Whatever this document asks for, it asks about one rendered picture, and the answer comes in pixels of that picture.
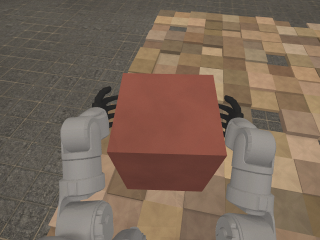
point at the robot left thigh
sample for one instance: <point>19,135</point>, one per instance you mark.
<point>130,234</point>

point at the robot left shin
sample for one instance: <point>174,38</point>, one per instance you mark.
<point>134,227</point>

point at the right robot forearm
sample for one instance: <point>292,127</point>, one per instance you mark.
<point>252,168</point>

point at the carton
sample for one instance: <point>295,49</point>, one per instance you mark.
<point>167,132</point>

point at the robot left upper arm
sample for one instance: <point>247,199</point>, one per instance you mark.
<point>84,220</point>

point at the robot right upper arm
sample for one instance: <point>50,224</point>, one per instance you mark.
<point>235,226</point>

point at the right robot hand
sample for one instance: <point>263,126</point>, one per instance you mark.
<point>234,112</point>

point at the left robot hand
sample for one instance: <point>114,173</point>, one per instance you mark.
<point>100,102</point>

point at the left robot forearm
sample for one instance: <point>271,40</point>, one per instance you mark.
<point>81,151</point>

